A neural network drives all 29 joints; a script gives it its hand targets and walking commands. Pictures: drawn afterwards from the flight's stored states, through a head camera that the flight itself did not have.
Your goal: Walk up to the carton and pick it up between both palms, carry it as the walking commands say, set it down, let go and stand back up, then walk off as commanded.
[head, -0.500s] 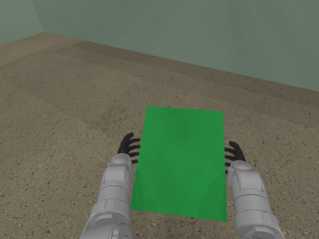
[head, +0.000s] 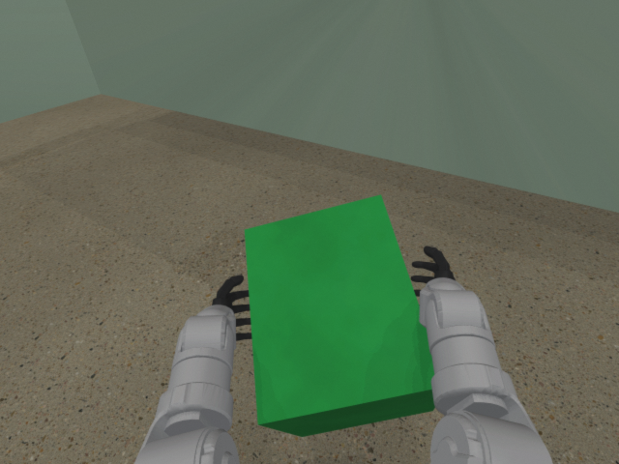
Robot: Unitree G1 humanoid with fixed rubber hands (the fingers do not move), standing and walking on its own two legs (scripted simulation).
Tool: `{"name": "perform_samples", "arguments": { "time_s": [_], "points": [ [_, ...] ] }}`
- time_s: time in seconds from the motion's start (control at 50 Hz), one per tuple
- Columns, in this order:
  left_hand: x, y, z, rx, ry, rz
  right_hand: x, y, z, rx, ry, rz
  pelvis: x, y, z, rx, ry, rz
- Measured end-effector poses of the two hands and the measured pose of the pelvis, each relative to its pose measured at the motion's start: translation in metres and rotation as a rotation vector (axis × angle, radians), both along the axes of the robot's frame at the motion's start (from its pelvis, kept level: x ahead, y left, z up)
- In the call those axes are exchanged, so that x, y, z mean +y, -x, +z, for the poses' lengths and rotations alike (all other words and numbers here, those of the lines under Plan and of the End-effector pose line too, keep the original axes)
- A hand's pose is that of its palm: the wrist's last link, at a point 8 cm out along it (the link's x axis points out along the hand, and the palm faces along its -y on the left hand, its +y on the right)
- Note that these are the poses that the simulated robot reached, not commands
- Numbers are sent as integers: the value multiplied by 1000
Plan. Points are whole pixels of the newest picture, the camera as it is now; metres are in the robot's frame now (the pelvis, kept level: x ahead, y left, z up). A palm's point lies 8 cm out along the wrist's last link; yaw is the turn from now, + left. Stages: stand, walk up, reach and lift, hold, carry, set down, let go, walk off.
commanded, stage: reach and lift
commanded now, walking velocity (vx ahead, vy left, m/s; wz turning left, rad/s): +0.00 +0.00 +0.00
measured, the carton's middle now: (339, 321) +0.38 -0.02 -0.02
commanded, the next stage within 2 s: hold in 1.34 s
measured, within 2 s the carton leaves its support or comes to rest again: neither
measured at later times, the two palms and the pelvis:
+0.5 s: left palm (207, 329) +0.30 +0.17 +0.07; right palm (430, 286) +0.31 -0.13 +0.12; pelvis -0.01 +0.01 +0.00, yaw +0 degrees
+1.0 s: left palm (224, 311) +0.33 +0.15 +0.07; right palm (438, 314) +0.32 -0.16 +0.06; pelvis +0.02 -0.01 +0.01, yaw +0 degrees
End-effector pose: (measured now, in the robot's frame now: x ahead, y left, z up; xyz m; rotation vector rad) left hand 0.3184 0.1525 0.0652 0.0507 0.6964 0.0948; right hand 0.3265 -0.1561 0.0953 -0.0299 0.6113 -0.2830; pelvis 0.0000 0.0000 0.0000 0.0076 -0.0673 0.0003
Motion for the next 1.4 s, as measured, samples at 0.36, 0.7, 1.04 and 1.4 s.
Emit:
{"name": "perform_samples", "arguments": {
  "time_s": [0.36,0.7,1.04,1.4],
  "points": [
    [2,-8,22,-124,-7,2,4,27,-5,14,63,-9,0,-2,4,6,8,0],
    [12,9,8,-15,-57,65,11,6,-15,30,-49,61,0,5,4,-10,5,8],
    [-1,-11,7,-29,-25,65,1,12,-39,81,3,45,-4,-16,7,25,6,7],
    [2,37,23,-93,-34,68,3,49,-16,21,-25,45,-4,22,6,-28,-3,11]
  ]
}}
